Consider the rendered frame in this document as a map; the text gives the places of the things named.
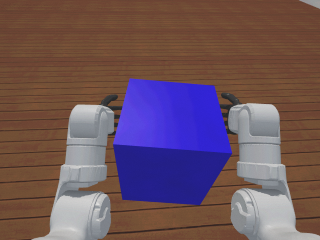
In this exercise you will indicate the carton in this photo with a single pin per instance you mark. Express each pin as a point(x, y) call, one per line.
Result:
point(171, 142)

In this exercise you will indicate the robot left upper arm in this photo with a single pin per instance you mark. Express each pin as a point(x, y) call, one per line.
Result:
point(80, 215)

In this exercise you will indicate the right robot hand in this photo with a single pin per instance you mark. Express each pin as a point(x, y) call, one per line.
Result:
point(234, 101)

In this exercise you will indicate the robot right upper arm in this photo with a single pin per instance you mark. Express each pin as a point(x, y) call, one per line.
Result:
point(265, 214)

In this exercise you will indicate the right robot forearm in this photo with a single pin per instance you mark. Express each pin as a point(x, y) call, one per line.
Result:
point(258, 129)

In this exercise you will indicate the left robot hand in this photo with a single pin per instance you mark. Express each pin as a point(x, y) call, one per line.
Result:
point(105, 102)

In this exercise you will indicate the left robot forearm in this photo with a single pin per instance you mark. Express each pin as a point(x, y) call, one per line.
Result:
point(88, 129)

